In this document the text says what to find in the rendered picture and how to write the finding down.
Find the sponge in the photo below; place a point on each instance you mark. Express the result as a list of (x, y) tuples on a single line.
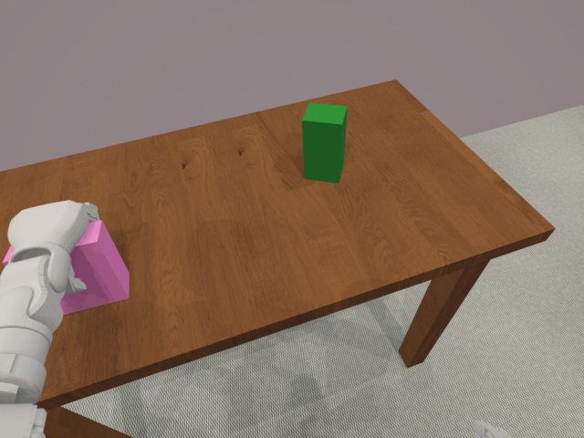
[(98, 264)]

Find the robot left upper arm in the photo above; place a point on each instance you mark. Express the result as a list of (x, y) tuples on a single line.
[(22, 421)]

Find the robot right hand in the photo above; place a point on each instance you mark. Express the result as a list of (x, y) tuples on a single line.
[(485, 430)]

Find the robot left hand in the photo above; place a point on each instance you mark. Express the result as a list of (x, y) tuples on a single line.
[(61, 223)]

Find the left robot forearm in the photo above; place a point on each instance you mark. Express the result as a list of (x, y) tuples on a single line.
[(31, 287)]

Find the table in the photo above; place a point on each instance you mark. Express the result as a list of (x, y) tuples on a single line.
[(227, 242)]

